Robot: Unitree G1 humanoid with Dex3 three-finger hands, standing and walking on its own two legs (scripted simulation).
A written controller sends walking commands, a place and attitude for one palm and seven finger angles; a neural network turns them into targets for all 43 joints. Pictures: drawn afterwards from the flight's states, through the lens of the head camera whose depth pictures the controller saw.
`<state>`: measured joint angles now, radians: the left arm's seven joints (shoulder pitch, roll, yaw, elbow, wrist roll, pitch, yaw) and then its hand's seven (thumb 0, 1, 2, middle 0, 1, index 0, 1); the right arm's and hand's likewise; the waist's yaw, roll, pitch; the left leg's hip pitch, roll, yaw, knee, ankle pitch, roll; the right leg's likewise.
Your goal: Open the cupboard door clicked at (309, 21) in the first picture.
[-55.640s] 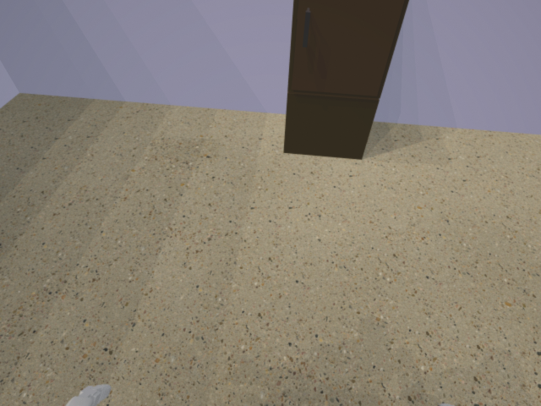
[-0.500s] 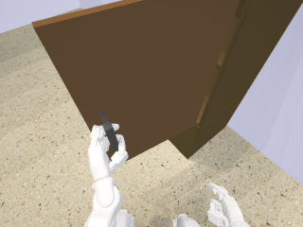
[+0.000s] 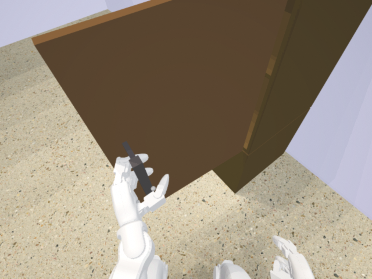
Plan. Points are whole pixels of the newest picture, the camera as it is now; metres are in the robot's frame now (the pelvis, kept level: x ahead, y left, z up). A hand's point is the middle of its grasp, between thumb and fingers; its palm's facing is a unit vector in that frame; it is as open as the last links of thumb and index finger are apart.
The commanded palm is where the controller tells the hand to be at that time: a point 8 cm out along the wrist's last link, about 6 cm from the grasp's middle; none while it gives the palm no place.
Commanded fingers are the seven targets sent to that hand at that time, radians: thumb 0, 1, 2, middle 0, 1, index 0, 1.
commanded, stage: open thumb and fingers to let go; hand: left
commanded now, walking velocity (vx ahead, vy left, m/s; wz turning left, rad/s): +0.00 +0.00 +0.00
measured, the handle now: (138, 170) +0.34 +0.12 +0.04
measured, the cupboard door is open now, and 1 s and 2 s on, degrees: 85 86 86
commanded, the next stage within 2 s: slide the hand sideways off the handle in 0.50 s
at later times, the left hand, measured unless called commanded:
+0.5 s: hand (154, 189) +0.30 +0.08 +0.03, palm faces +0.26 -0.96 -0.01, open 15.2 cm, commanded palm +0.25 +0.12 +0.03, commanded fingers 0.00 -0.50 0.30 -0.15 -0.30 -0.15 -0.30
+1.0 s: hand (149, 206) +0.26 +0.09 +0.04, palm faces -0.13 -0.99 +0.04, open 16.3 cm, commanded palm +0.23 +0.14 +0.03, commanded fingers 0.00 -0.50 0.30 -0.15 -0.30 -0.15 -0.30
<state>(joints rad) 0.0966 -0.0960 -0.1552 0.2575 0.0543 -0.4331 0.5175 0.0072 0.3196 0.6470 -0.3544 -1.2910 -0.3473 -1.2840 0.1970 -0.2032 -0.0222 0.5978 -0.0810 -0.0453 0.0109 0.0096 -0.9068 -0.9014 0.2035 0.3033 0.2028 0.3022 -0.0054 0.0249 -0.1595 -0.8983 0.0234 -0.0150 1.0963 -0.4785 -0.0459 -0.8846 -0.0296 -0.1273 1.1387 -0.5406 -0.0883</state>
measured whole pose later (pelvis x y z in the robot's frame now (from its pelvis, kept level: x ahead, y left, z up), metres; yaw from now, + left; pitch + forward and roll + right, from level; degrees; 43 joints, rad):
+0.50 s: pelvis -0.01 +0.04 +0.00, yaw -1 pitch +15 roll -1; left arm 0.03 -0.10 -0.25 0.31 0.13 -0.40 0.58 -0.01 -0.50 0.30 -0.25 -0.69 -0.26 -0.69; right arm 0.18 -0.17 0.01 0.58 -0.09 -0.05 0.03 0.01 -0.90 -0.90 0.21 0.30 0.21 0.30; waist -0.01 0.03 -0.16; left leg -0.93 0.02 0.00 1.16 -0.50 0.00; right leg -0.90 -0.03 -0.11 1.15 -0.52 -0.05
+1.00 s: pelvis -0.02 +0.05 -0.01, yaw -2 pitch +15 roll -1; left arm 0.13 0.01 -0.24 0.16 -0.01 -0.40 0.12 -0.02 -0.51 0.30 -0.12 -0.32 -0.17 -0.33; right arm 0.24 -0.22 0.01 0.47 -0.02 -0.04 0.02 0.01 -0.90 -0.90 0.21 0.30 0.20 0.30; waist -0.01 0.03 -0.15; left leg -0.94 0.01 0.03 1.18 -0.50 0.02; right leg -0.92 -0.04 -0.08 1.18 -0.52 -0.02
